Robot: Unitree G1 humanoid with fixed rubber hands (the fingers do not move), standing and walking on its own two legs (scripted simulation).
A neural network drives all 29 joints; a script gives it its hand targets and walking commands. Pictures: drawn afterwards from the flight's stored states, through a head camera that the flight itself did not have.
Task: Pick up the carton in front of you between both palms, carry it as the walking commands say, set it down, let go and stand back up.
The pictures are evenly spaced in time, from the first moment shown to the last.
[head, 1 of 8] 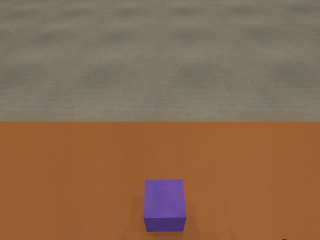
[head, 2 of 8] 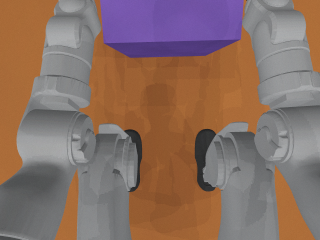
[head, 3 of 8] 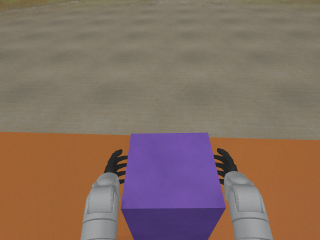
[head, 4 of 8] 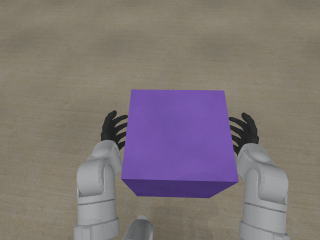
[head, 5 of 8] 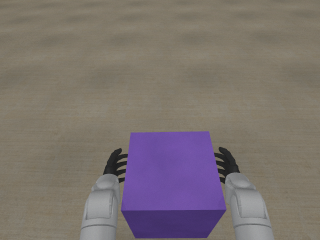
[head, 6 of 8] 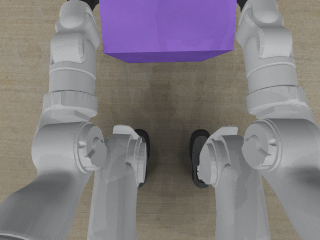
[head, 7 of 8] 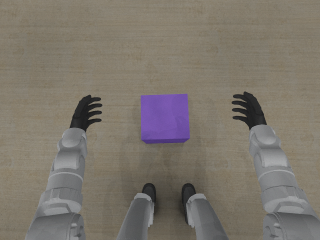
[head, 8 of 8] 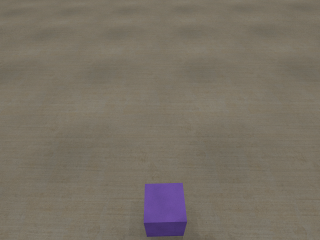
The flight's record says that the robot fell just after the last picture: no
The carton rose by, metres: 0.68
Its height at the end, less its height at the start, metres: -0.13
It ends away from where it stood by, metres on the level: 2.40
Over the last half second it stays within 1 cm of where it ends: yes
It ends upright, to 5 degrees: yes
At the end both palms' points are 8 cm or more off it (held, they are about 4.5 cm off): yes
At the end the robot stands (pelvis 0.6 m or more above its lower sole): yes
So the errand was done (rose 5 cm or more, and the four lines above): yes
